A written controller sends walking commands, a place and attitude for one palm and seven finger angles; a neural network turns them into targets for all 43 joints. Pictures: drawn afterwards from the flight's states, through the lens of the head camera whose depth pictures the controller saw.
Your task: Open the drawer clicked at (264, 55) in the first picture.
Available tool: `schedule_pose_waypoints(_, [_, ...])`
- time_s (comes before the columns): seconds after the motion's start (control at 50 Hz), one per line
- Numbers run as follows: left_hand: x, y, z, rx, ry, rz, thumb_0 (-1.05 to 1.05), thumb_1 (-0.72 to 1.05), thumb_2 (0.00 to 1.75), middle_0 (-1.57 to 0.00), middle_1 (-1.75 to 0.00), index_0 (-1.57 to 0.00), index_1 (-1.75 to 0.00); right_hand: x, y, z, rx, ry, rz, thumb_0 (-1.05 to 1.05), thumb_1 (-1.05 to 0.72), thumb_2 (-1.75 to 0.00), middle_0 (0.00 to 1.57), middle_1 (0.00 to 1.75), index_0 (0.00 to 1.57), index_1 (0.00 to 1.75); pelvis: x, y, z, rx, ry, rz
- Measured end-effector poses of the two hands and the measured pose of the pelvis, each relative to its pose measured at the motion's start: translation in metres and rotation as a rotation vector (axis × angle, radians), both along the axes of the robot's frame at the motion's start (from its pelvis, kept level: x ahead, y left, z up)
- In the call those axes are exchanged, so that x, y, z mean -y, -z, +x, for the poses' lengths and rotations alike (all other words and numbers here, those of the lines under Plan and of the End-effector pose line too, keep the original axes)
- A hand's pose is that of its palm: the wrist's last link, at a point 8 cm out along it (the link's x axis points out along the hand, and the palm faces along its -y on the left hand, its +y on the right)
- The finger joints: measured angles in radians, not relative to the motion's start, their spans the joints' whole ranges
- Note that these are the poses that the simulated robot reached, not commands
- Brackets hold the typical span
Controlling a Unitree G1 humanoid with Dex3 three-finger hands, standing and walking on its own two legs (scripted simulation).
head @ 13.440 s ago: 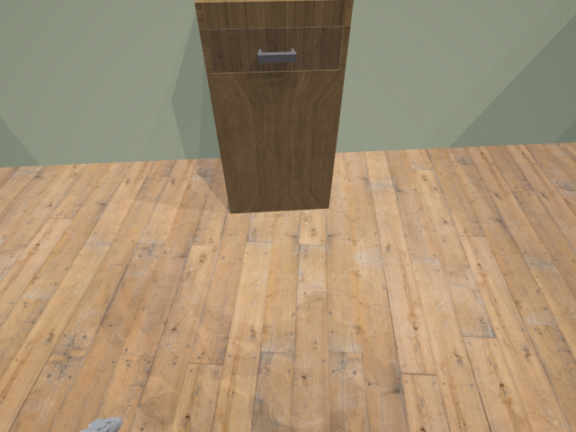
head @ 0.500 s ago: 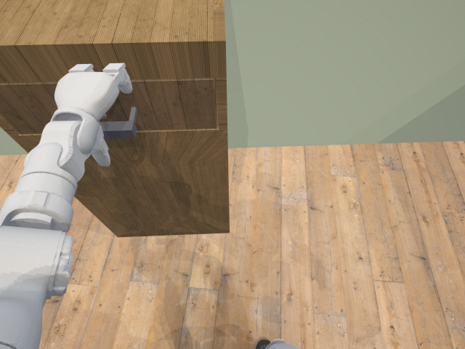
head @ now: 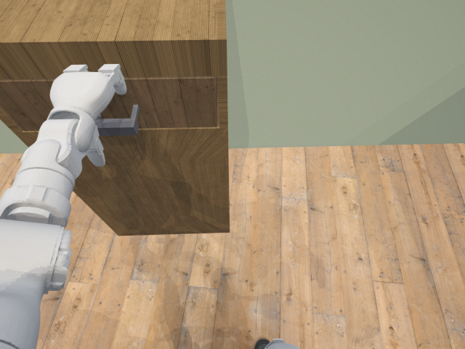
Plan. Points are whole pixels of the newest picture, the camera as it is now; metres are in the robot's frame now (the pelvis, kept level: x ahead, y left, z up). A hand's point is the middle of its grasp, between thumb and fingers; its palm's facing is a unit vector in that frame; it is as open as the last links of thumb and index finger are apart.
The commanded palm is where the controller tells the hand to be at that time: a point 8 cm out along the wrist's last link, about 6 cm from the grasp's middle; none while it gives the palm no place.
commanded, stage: move the hooked fingers above the handle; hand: left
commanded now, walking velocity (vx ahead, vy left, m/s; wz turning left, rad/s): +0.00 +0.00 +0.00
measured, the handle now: (106, 118) +0.55 +0.24 +0.03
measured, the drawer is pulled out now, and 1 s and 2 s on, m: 0.00 0.00 0.00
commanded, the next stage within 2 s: none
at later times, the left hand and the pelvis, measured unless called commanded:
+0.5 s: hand (87, 117) +0.50 +0.24 +0.09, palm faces -0.02 -0.02 -1.00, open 13.8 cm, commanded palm +0.49 +0.25 +0.14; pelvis +0.01 +0.01 +0.00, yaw -1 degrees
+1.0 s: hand (79, 119) +0.49 +0.25 +0.09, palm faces -0.02 +0.01 -1.00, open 13.8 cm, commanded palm +0.48 +0.25 +0.14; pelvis +0.01 +0.01 +0.00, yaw -1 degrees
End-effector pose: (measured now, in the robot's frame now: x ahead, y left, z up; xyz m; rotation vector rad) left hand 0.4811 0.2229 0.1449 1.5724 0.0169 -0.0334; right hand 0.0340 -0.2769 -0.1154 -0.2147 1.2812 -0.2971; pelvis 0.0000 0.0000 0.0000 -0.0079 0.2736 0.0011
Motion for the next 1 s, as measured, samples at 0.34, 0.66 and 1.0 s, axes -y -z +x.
schedule_pose_waypoints(0.34, [-0.023, 0.015, 0.004, -0.072, -0.041, -0.001, 0.00, -0.49, 0.30, -0.32, -1.20, -0.33, -1.21, -0.012, 0.001, -0.025, -0.070, 0.049, 0.010, 0.00, -0.90, -0.90, 0.21, 0.30, 0.21, 0.30, -0.006, 0.000, 0.006, -0.017, 0.024, -0.006])
schedule_pose_waypoints(0.66, [-0.020, 0.004, 0.008, -0.012, -0.050, -0.005, 0.00, -0.49, 0.30, -0.32, -1.20, -0.32, -1.20, -0.021, 0.005, -0.006, -0.054, 0.019, 0.037, 0.00, -0.90, -0.90, 0.20, 0.30, 0.21, 0.30, -0.015, 0.001, 0.011, -0.018, 0.009, -0.014])
schedule_pose_waypoints(1.0, [-0.029, 0.001, -0.006, 0.013, -0.069, 0.011, 0.00, -0.49, 0.30, -0.32, -1.20, -0.32, -1.20, -0.019, 0.007, 0.008, -0.025, -0.008, 0.054, 0.00, -0.90, -0.90, 0.21, 0.30, 0.21, 0.30, -0.008, -0.001, 0.010, -0.002, 0.009, -0.007])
